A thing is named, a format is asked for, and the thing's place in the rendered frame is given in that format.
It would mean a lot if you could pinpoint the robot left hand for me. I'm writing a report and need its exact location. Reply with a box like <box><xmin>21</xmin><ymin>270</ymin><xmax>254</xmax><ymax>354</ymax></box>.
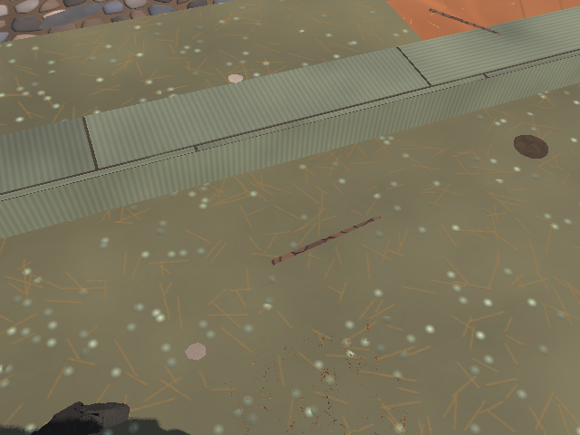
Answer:
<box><xmin>31</xmin><ymin>401</ymin><xmax>130</xmax><ymax>435</ymax></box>

